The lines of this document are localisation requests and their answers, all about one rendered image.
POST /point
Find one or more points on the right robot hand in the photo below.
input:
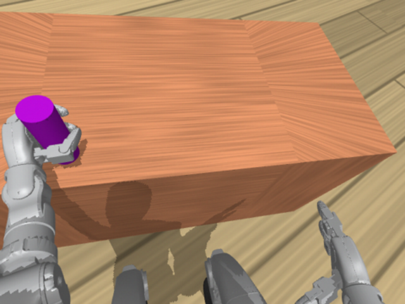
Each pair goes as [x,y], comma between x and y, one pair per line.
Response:
[348,266]

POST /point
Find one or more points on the can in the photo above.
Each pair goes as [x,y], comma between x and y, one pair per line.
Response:
[43,121]

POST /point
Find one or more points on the left robot arm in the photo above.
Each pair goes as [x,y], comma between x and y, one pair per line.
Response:
[29,270]

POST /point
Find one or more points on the left robot hand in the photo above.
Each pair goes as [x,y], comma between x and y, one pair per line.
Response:
[21,147]

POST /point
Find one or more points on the right robot arm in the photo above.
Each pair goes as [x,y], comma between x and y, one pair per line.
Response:
[361,294]

